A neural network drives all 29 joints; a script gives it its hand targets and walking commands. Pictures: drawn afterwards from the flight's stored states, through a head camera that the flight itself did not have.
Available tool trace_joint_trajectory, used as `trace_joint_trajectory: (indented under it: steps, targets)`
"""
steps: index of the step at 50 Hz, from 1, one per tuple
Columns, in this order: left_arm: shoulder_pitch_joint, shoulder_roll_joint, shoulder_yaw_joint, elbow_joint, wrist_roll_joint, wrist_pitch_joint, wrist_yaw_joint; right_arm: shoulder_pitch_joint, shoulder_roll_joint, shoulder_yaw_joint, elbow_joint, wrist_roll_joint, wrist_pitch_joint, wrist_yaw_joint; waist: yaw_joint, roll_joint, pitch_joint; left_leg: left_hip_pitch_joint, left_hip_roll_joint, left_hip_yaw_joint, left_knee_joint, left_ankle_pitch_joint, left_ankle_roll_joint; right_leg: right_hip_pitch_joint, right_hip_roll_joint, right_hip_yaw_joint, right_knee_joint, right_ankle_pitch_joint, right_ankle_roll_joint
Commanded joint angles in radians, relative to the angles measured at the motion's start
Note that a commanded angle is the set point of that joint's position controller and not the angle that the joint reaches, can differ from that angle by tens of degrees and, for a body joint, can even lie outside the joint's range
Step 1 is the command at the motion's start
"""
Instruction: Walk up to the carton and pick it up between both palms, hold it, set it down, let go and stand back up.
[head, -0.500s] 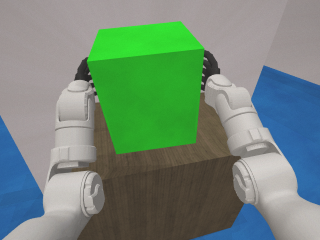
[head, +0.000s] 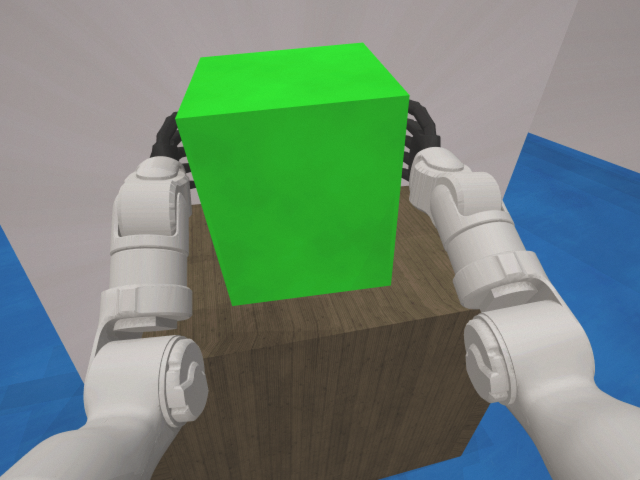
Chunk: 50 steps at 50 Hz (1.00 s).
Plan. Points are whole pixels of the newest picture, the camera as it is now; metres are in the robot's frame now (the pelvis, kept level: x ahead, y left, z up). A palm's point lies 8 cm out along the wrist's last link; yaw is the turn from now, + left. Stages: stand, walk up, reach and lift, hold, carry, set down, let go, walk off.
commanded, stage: hold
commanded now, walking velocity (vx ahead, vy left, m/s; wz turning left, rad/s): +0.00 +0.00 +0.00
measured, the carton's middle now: (297, 173) +0.41 +0.02 +0.25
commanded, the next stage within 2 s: none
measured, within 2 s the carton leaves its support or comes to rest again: neither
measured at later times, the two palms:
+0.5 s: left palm (168, 173) +0.37 +0.17 +0.27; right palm (422, 162) +0.38 -0.13 +0.29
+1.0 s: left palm (172, 185) +0.39 +0.17 +0.25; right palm (413, 168) +0.39 -0.13 +0.27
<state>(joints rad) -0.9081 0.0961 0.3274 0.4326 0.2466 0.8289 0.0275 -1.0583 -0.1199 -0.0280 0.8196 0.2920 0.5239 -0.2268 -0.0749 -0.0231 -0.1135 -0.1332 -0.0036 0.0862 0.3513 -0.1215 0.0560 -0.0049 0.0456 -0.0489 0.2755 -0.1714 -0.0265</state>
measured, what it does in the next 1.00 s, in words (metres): stands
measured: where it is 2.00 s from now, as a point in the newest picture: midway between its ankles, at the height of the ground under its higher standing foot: outside the picture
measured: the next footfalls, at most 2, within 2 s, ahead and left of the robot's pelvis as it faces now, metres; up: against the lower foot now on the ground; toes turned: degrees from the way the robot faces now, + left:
none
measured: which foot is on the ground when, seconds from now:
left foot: down 0.00-1.00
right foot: down 0.00-1.00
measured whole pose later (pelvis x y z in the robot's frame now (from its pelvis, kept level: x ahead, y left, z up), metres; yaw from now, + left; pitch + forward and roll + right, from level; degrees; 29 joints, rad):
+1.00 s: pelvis +0.01 +0.00 +0.00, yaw +1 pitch -5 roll -2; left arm -0.81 0.07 0.31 0.26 0.22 0.87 0.05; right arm -1.00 -0.14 0.03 0.69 0.36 0.56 -0.25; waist -0.10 -0.02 -0.08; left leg -0.14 -0.01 0.07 0.38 -0.15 0.06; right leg 0.00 0.04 -0.06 0.27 -0.19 -0.02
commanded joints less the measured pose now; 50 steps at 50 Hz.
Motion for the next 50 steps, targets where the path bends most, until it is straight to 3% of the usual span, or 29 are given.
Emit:
trace_joint_trajectory:
  steps: [1, 22, 23, 24, 25, 28, 29, 34, 36, 38, 41, 43, 46, 50]
  targets:
    - [-0.84, -0.578, -0.355, -0.161, -0.2, -0.086, -0.17, -0.742, 0.591, 0.188, -0.259, 0.128, -0.022, 0.117, -0.011, 0.081, -0.329, 0.235, 0.029, -0.108, -0.032, 0.117, -0.074, -0.116, -0.001, 0.054, -0.06, 0.084, 0.054]
    - [-0.825, -0.58, -0.364, -0.18, -0.198, -0.079, -0.17, -0.736, 0.589, 0.2, -0.283, 0.138, -0.018, 0.113, -0.013, 0.083, -0.33, 0.246, 0.028, -0.109, -0.024, 0.143, -0.078, -0.112, 0.001, 0.052, -0.058, 0.098, 0.056]
    - [-0.795, -0.611, -0.369, -0.188, -0.19, -0.071, -0.16, -0.754, 0.588, 0.205, -0.299, 0.153, -0.019, 0.116, -0.021, 0.101, -0.303, 0.242, 0.022, -0.129, -0.021, 0.098, -0.078, -0.142, -0.002, 0.032, -0.058, 0.064, 0.057]
    - [-0.79, -0.604, -0.36, -0.182, -0.184, -0.069, -0.154, -0.756, 0.587, 0.207, -0.295, 0.158, -0.017, 0.12, -0.008, 0.093, -0.288, 0.234, 0.026, -0.127, -0.028, 0.071, -0.073, -0.149, -0.002, 0.031, -0.06, 0.039, 0.057]
    - [-0.788, -0.612, -0.365, -0.17, -0.192, -0.065, -0.151, -0.75, 0.581, 0.196, -0.284, 0.151, -0.012, 0.123, -0.023, 0.089, -0.287, 0.238, 0.028, -0.129, -0.036, 0.039, -0.068, -0.16, -0.002, 0.036, -0.065, 0.018, 0.058]
    - [-0.791, -0.609, -0.363, -0.162, -0.193, -0.065, -0.147, -0.745, 0.585, 0.188, -0.255, 0.14, -0.011, 0.129, -0.025, 0.083, -0.275, 0.205, 0.034, -0.132, -0.051, -0.009, -0.062, -0.157, -0.01, 0.037, -0.065, -0.001, 0.06]
    - [-0.813, -0.614, -0.386, -0.197, -0.198, -0.072, -0.141, -0.738, 0.598, 0.196, -0.267, 0.148, -0.016, 0.132, -0.029, 0.099, -0.306, 0.218, 0.036, -0.136, -0.048, 0.004, -0.066, -0.161, -0.003, 0.032, -0.052, 0.014, 0.06]
    - [-0.811, -0.608, -0.379, -0.204, -0.209, -0.077, -0.125, -0.748, 0.622, 0.217, -0.278, 0.161, -0.01, 0.13, -0.004, 0.047, -0.333, 0.225, 0.026, -0.134, -0.025, 0.065, -0.063, -0.161, -0.004, 0.036, -0.049, 0.062, 0.07]
    - [-0.808, -0.614, -0.399, -0.228, -0.216, -0.077, -0.121, -0.745, 0.633, 0.231, -0.309, 0.164, -0.016, 0.127, -0.009, 0.067, -0.366, 0.237, 0.025, -0.131, -0.017, 0.085, -0.063, -0.153, -0.003, 0.037, -0.046, 0.08, 0.072]
    - [-0.797, -0.605, -0.401, -0.251, -0.224, -0.073, -0.121, -0.737, 0.637, 0.25, -0.331, 0.184, -0.011, 0.115, -0.01, 0.044, -0.378, 0.254, 0.017, -0.129, 0.009, 0.155, -0.061, -0.138, -0.004, 0.045, -0.039, 0.159, 0.075]
    - [-0.749, -0.584, -0.383, -0.24, -0.212, -0.056, -0.132, -0.702, 0.609, 0.257, -0.334, 0.193, 0.003, 0.1, -0.016, 0.038, -0.333, 0.265, 0.014, -0.125, 0.003, 0.16, -0.065, -0.136, -0.004, 0.046, -0.047, 0.174, 0.08]
    - [-0.739, -0.6, -0.409, -0.284, -0.222, -0.05, -0.14, -0.675, 0.604, 0.263, -0.356, 0.203, 0.007, 0.095, -0.029, 0.072, -0.35, 0.264, 0.014, -0.13, 0.009, 0.184, -0.078, -0.117, -0.001, 0.042, -0.041, 0.197, 0.078]
    - [-0.727, -0.606, -0.428, -0.333, -0.225, -0.039, -0.145, -0.679, 0.615, 0.288, -0.432, 0.217, 0.011, 0.086, -0.037, 0.069, -0.384, 0.306, 0.009, -0.133, 0.033, 0.249, -0.085, -0.103, 0.003, 0.041, -0.033, 0.271, 0.083]
    - [-0.714, -0.623, -0.456, -0.366, -0.218, -0.021, -0.142, -0.644, 0.576, 0.268, -0.421, 0.206, 0.022, 0.087, -0.05, 0.106, -0.352, 0.315, 0.017, -0.137, 0.023, 0.244, -0.105, -0.118, 0.009, 0.033, -0.035, 0.218, 0.072]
